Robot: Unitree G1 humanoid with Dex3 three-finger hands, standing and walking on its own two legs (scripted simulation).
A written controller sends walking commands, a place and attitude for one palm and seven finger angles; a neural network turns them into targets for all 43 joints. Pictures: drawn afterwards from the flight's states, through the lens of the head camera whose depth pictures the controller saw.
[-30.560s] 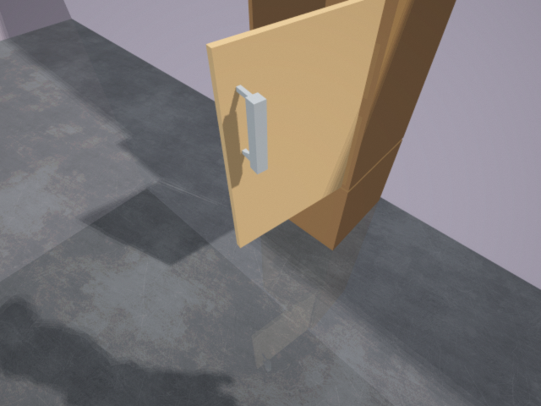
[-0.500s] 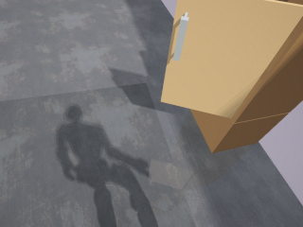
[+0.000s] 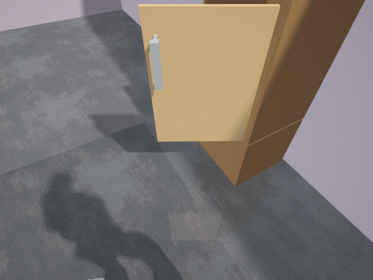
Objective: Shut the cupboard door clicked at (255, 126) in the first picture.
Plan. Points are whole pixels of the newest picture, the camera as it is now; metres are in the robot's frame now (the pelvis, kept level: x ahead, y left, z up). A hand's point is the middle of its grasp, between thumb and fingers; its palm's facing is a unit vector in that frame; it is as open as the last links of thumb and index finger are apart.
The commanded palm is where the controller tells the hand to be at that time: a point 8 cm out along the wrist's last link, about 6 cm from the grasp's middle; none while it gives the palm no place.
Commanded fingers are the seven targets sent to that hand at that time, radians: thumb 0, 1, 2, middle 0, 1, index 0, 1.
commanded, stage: take the last steps up to it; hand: left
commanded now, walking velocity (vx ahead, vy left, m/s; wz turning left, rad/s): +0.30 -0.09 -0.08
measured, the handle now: (157, 63) +0.75 +0.10 +0.09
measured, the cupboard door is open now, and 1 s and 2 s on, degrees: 61 61 61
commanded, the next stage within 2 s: come to a stop and stand still in 0.64 s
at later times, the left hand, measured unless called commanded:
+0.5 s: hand out of the picture +0.10 +0.17 -0.19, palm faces +0.03 -0.99 -0.13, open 7.3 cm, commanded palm none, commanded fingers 0.00 0.90 0.90 -0.20 -0.30 -0.20 -0.30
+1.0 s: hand (151, 204) +0.36 +0.11 -0.16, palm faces +0.02 -0.97 -0.23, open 7.2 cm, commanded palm none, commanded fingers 0.00 0.90 0.90 -0.20 -0.30 -0.20 -0.30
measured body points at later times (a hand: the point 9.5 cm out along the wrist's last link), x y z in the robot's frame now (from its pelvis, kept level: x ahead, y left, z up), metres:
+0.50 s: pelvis +0.15 +0.00 -0.01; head +0.17 +0.02 +0.44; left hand +0.10 +0.22 -0.17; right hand +0.20 -0.24 -0.15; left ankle +0.19 +0.10 -0.73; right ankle +0.03 -0.11 -0.66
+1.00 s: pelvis +0.28 -0.07 +0.01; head +0.33 -0.08 +0.45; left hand +0.36 +0.16 -0.14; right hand +0.30 -0.30 -0.16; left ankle +0.24 +0.05 -0.68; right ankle +0.32 -0.17 -0.73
